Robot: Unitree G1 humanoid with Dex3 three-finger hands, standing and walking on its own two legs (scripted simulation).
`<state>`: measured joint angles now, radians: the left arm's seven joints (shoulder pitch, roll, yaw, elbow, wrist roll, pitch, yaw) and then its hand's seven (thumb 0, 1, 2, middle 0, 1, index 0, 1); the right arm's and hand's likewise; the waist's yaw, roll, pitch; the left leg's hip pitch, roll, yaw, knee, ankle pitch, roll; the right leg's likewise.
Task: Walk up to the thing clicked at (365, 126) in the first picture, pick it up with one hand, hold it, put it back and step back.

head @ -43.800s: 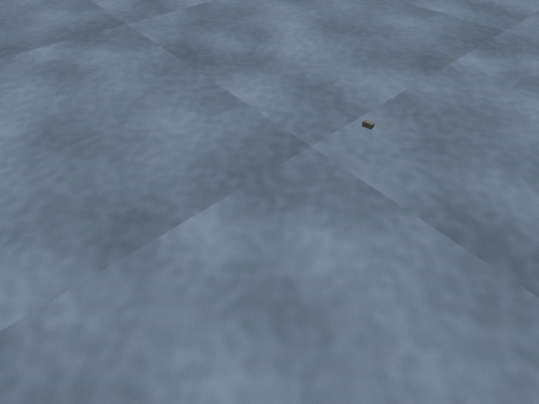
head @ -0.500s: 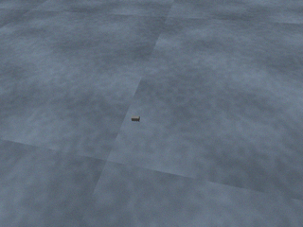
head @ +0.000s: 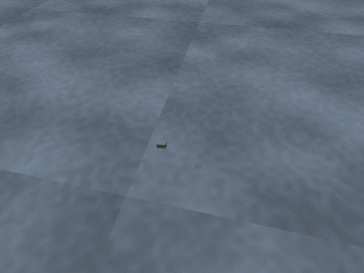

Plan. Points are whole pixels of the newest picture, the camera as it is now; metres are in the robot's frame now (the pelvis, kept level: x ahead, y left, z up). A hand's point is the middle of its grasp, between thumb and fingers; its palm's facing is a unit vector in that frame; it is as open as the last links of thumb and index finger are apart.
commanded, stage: step back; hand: left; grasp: from above
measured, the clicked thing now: (161, 144) +1.05 +0.18 -0.75
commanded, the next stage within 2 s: stand in 0.24 s
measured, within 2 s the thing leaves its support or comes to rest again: neither
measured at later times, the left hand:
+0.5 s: hand out of the picture +0.13 +0.24 -0.13, palm faces -0.04 -0.94 -0.34, open 7.3 cm
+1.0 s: hand out of the picture +0.09 +0.24 -0.14, palm faces -0.04 -0.94 -0.34, open 7.3 cm
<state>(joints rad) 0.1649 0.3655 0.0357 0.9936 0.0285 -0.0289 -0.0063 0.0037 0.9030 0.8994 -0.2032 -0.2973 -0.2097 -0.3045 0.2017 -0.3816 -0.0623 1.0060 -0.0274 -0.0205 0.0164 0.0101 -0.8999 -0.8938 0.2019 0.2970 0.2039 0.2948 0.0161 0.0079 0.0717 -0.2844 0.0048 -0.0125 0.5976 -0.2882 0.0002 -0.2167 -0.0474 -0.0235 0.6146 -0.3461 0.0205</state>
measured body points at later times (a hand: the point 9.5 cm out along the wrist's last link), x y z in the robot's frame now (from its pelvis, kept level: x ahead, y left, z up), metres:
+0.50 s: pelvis +0.03 +0.00 +0.02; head +0.04 -0.01 +0.47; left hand +0.13 +0.29 -0.11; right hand +0.14 -0.30 -0.11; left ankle +0.04 +0.12 -0.73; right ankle +0.01 -0.13 -0.73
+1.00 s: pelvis +0.02 -0.01 +0.02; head +0.03 -0.01 +0.47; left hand +0.10 +0.29 -0.11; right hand +0.08 -0.31 -0.11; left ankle +0.04 +0.12 -0.73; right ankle +0.01 -0.13 -0.73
